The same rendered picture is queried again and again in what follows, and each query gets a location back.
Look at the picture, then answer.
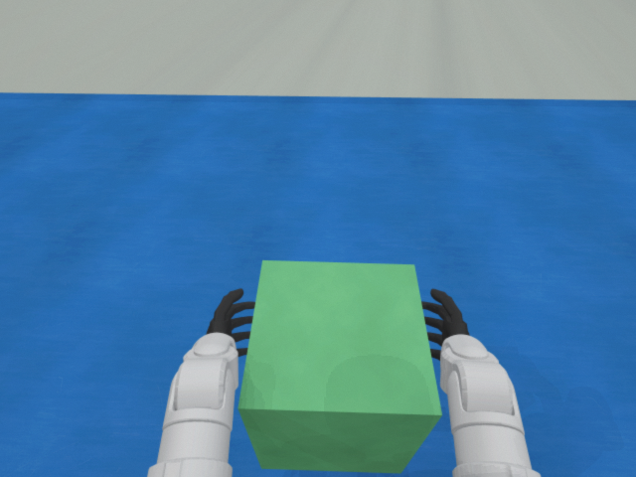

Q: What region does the left robot hand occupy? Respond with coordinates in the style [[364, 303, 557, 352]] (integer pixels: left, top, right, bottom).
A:
[[206, 288, 255, 357]]

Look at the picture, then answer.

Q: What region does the carton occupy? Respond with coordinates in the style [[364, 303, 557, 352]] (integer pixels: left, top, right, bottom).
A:
[[238, 260, 442, 474]]

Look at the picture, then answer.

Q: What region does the robot left forearm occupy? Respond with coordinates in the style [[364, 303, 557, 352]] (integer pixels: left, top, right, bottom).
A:
[[147, 333, 239, 477]]

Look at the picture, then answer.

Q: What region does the robot right forearm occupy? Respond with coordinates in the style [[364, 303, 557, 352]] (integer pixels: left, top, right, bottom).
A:
[[440, 335, 541, 477]]

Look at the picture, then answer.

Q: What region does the right robot hand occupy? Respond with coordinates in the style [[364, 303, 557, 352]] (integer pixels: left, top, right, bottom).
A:
[[421, 289, 470, 361]]

